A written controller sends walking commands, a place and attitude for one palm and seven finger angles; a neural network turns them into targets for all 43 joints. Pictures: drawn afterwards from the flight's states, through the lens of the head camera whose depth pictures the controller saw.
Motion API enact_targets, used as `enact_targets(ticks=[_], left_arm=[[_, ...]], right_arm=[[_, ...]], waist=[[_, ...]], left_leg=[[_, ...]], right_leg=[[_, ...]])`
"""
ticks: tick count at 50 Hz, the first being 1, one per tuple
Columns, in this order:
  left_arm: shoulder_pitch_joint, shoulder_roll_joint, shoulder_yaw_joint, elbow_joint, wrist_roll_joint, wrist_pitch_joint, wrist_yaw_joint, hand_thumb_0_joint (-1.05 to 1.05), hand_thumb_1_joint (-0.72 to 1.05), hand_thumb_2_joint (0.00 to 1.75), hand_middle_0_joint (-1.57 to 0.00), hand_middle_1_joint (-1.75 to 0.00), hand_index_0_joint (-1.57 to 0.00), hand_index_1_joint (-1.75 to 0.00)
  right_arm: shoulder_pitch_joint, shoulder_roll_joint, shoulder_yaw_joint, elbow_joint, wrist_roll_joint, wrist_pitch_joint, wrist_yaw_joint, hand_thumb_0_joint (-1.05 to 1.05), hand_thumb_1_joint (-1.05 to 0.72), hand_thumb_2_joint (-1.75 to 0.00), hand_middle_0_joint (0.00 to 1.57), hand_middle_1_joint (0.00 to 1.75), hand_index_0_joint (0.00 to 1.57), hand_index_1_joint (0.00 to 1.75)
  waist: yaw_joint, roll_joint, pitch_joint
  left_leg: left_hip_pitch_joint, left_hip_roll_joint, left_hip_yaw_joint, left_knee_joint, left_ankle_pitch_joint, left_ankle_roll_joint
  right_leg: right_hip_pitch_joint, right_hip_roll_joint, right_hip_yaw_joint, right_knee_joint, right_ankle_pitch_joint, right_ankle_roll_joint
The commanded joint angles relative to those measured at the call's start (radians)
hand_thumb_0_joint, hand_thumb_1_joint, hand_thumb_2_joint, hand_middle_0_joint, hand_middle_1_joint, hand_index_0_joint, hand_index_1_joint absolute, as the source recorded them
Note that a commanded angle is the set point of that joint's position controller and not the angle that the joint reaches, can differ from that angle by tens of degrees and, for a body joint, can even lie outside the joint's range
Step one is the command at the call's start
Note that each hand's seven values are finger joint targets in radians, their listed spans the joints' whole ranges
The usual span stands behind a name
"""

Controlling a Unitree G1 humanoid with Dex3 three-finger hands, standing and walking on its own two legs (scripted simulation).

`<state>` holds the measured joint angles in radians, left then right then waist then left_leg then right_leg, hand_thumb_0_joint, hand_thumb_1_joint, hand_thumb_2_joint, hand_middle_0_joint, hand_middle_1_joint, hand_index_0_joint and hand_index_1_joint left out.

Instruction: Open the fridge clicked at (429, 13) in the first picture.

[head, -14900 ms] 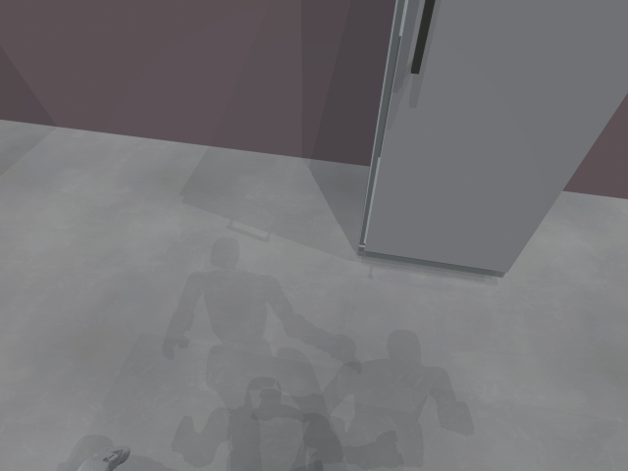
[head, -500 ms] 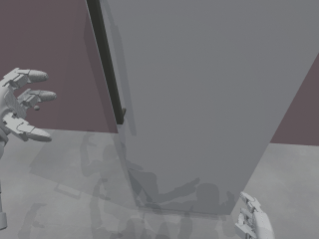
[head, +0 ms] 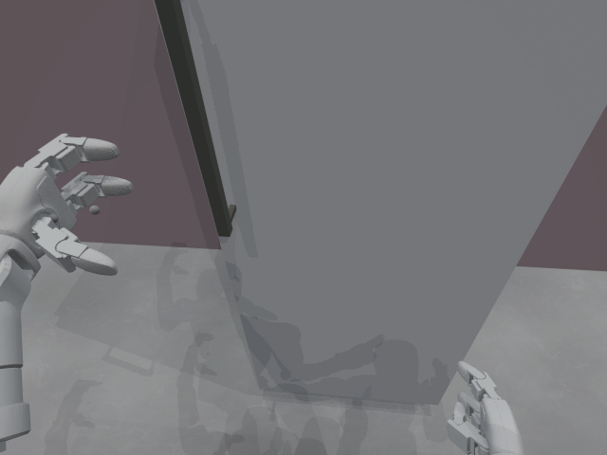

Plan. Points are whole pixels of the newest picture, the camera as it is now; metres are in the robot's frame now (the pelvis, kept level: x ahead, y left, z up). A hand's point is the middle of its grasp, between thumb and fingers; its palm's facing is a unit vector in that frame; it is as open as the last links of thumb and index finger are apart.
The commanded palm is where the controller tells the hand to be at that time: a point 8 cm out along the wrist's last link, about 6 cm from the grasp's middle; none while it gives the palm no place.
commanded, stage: move the hooked fingers beside the handle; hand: left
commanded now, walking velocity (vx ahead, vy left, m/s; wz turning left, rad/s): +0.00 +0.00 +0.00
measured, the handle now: (206, 125) +0.45 +0.18 +0.25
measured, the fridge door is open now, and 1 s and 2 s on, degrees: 0 0 0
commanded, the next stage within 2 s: none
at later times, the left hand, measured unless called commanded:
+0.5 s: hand (111, 186) +0.33 +0.26 +0.23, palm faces +0.06 -1.00 -0.06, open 14.0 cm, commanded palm +0.30 +0.30 +0.23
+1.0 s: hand (139, 169) +0.37 +0.25 +0.22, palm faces +0.04 -1.00 -0.04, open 14.0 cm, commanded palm +0.35 +0.30 +0.23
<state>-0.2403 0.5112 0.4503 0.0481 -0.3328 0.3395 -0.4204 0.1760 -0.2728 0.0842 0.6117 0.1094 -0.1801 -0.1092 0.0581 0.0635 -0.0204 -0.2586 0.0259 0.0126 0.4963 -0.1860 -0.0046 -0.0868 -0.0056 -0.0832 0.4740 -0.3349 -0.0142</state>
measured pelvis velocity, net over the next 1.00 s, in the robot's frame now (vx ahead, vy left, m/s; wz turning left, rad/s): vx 0.00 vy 0.00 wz -0.02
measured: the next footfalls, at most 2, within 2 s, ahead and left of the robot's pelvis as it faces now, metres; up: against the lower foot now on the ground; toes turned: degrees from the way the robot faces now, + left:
none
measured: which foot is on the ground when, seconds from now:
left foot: down 0.00-1.00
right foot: down 0.00-1.00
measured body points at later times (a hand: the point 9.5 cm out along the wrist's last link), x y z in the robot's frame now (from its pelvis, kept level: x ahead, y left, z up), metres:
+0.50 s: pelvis -0.01 +0.00 +0.00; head -0.03 -0.01 +0.45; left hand +0.32 +0.31 +0.24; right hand +0.17 -0.23 -0.07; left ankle +0.05 +0.12 -0.74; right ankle -0.05 -0.10 -0.74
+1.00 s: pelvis +0.00 +0.00 +0.00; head -0.02 -0.01 +0.45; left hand +0.36 +0.30 +0.23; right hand +0.15 -0.25 -0.09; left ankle +0.05 +0.12 -0.74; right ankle -0.05 -0.10 -0.74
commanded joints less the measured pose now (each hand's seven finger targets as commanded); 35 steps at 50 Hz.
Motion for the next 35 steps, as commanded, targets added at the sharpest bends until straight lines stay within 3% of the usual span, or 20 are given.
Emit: enact_targets(ticks=[1, 3, 7, 9, 10, 11, 13, 15, 19, 22, 24, 25, 28, 31, 34, 35], left_arm=[[-0.403, 0.325, 0.136, -0.165, -0.022, -0.103, 0.032, 0.00, -0.50, 0.30, -0.30, -1.20, -0.30, -1.20], [-0.405, 0.298, 0.111, -0.109, -0.009, -0.078, 0.047, 0.00, -0.50, 0.30, -0.30, -1.20, -0.30, -1.20], [-0.381, 0.310, 0.101, -0.035, 0.012, -0.034, 0.046, 0.00, -0.50, 0.30, -0.30, -1.20, -0.30, -1.20], [-0.430, 0.273, 0.056, -0.074, 0.014, -0.042, 0.039, 0.00, -0.50, 0.30, -0.30, -1.20, -0.30, -1.20], [-0.431, 0.271, 0.049, -0.092, 0.010, -0.055, 0.037, 0.00, -0.50, 0.30, -0.30, -1.20, -0.30, -1.20], [-0.441, 0.302, 0.080, -0.093, 0.008, -0.065, 0.038, 0.00, -0.50, 0.30, -0.30, -1.20, -0.30, -1.20], [-0.494, 0.286, 0.065, -0.107, 0.004, -0.090, 0.037, 0.00, -0.50, 0.30, -0.30, -1.20, -0.30, -1.20], [-0.484, 0.326, 0.101, -0.080, 0.002, -0.111, 0.045, 0.00, -0.50, 0.30, -0.30, -1.20, -0.30, -1.20], [-0.506, 0.301, 0.084, -0.044, 0.020, -0.104, 0.064, 0.00, -0.50, 0.30, -0.30, -1.20, -0.30, -1.20], [-0.561, 0.233, 0.001, -0.009, 0.030, -0.084, 0.073, 0.00, -0.50, 0.30, -0.30, -1.20, -0.30, -1.20], [-0.582, 0.229, -0.011, 0.026, 0.036, -0.073, 0.079, 0.00, -0.50, 0.30, -0.30, -1.20, -0.30, -1.20], [-0.586, 0.257, 0.007, 0.034, 0.039, -0.078, 0.084, 0.00, -0.50, 0.30, -0.30, -1.20, -0.30, -1.20], [-0.659, 0.224, -0.032, 0.027, 0.046, -0.090, 0.091, 0.00, -0.50, 0.30, -0.30, -1.20, -0.30, -1.20], [-0.676, 0.286, 0.027, 0.037, 0.048, -0.117, 0.107, 0.00, -0.50, 0.30, -0.30, -1.20, -0.30, -1.20], [-0.671, 0.300, 0.048, 0.092, 0.055, -0.127, 0.114, 0.00, -0.50, 0.30, -0.30, -1.20, -0.30, -1.20], [-0.628, 0.331, 0.078, 0.120, 0.057, -0.130, 0.116, 0.00, -0.50, 0.30, -0.30, -1.20, -0.30, -1.20]], right_arm=[[-0.146, -0.104, -0.046, -0.161, -0.001, -0.062, -0.010, 0.00, -0.90, -0.90, 0.20, 0.30, 0.20, 0.30], [-0.144, -0.102, -0.044, -0.161, 0.001, -0.059, -0.008, 0.00, -0.90, -0.90, 0.20, 0.30, 0.20, 0.30], [-0.135, -0.115, -0.051, -0.167, 0.004, -0.040, -0.004, 0.00, -0.90, -0.90, 0.20, 0.30, 0.20, 0.30], [-0.140, -0.110, -0.050, -0.178, 0.006, -0.039, -0.003, 0.00, -0.90, -0.90, 0.20, 0.30, 0.20, 0.30], [-0.141, -0.108, -0.051, -0.179, 0.005, -0.040, -0.001, 0.00, -0.90, -0.90, 0.20, 0.30, 0.20, 0.30], [-0.137, -0.112, -0.054, -0.178, 0.003, -0.039, -0.004, 0.00, -0.90, -0.90, 0.20, 0.30, 0.20, 0.30], [-0.137, -0.109, -0.051, -0.177, 0.002, -0.041, -0.007, 0.00, -0.90, -0.90, 0.20, 0.30, 0.20, 0.30], [-0.124, -0.116, -0.054, -0.162, -0.001, -0.040, -0.008, 0.00, -0.90, -0.90, 0.20, 0.30, 0.20, 0.30], [-0.124, -0.111, -0.052, -0.161, -0.001, -0.039, -0.008, 0.00, -0.90, -0.90, 0.20, 0.30, 0.20, 0.30], [-0.118, -0.114, -0.053, -0.153, 0.002, -0.034, -0.009, 0.00, -0.90, -0.90, 0.20, 0.30, 0.20, 0.30], [-0.111, -0.119, -0.053, -0.150, 0.001, -0.030, -0.013, 0.00, -0.90, -0.90, 0.20, 0.30, 0.20, 0.30], [-0.104, -0.121, -0.059, -0.143, 0.001, -0.027, -0.013, 0.00, -0.90, -0.90, 0.20, 0.30, 0.20, 0.30], [-0.108, -0.117, -0.056, -0.150, 0.000, -0.026, -0.016, 0.00, -0.90, -0.90, 0.20, 0.30, 0.20, 0.30], [-0.094, -0.122, -0.059, -0.142, -0.008, -0.022, -0.015, 0.00, -0.90, -0.90, 0.20, 0.30, 0.20, 0.30], [-0.089, -0.119, -0.058, -0.138, -0.009, -0.017, -0.012, 0.00, -0.90, -0.90, 0.20, 0.30, 0.20, 0.30], [-0.076, -0.122, -0.062, -0.134, -0.011, -0.012, -0.008, 0.00, -0.90, -0.90, 0.20, 0.30, 0.20, 0.30]], waist=[[-0.006, 0.037, -0.221], [-0.008, 0.055, -0.181], [-0.006, 0.001, -0.183], [-0.016, 0.028, -0.191], [-0.018, 0.002, -0.196], [-0.017, 0.004, -0.218], [-0.026, 0.013, -0.220], [-0.020, -0.015, -0.217], [-0.020, 0.052, -0.203], [-0.040, 0.032, -0.166], [-0.042, 0.040, -0.151], [-0.041, 0.011, -0.164], [-0.049, 0.015, -0.196], [-0.038, 0.001, -0.249], [-0.033, -0.001, -0.250], [-0.022, -0.025, -0.253]], left_leg=[[0.268, -0.038, -0.040, -0.038, 0.140, 0.042], [0.251, -0.035, -0.042, -0.050, 0.107, 0.037], [0.227, -0.034, -0.033, -0.045, 0.123, 0.044], [0.248, -0.032, -0.038, -0.045, 0.120, 0.042], [0.253, -0.028, -0.038, -0.040, 0.129, 0.044], [0.259, -0.031, -0.036, -0.040, 0.132, 0.047], [0.270, -0.031, -0.040, -0.046, 0.112, 0.045], [0.263, -0.025, -0.039, -0.046, 0.116, 0.045], [0.260, -0.027, -0.038, -0.062, 0.096, 0.039], [0.251, -0.023, -0.042, -0.071, 0.059, 0.042], [0.241, -0.024, -0.048, -0.077, 0.033, 0.041], [0.248, -0.019, -0.046, -0.072, 0.045, 0.043], [0.264, -0.022, -0.047, -0.073, 0.046, 0.044], [0.272, -0.021, -0.048, -0.070, 0.089, 0.046], [0.263, -0.024, -0.035, -0.067, 0.109, 0.045], [0.247, -0.022, -0.033, -0.064, 0.118, 0.045]], right_leg=[[-0.155, 0.008, 0.029, -0.097, 0.294, 0.005], [-0.180, 0.009, 0.024, -0.103, 0.247, 0.005], [-0.167, 0.005, 0.032, -0.106, 0.280, 0.009], [-0.181, 0.008, 0.028, -0.101, 0.268, 0.005], [-0.176, 0.007, 0.032, -0.105, 0.277, 0.005], [-0.167, 0.008, 0.035, -0.105, 0.285, 0.005], [-0.180, 0.012, 0.032, -0.106, 0.253, 0.004], [-0.166, 0.013, 0.034, -0.113, 0.253, 0.003], [-0.181, 0.013, 0.030, -0.111, 0.221, -0.001], [-0.211, 0.013, 0.030, -0.123, 0.183, 0.002], [-0.221, 0.013, 0.030, -0.126, 0.157, 0.000], [-0.208, 0.014, 0.033, -0.132, 0.167, 0.000], [-0.210, 0.014, 0.034, -0.126, 0.164, -0.001], [-0.167, 0.013, 0.038, -0.123, 0.205, -0.004], [-0.154, 0.013, 0.040, -0.117, 0.241, -0.002], [-0.138, 0.013, 0.040, -0.120, 0.251, 0.000]])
